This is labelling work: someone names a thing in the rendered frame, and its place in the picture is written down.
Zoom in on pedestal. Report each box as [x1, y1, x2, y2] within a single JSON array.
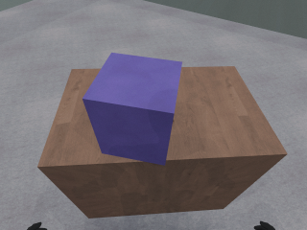
[[37, 66, 288, 219]]

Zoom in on right robot hand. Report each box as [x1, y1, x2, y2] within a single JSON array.
[[253, 220, 275, 230]]

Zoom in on carton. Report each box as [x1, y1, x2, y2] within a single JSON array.
[[83, 53, 182, 166]]

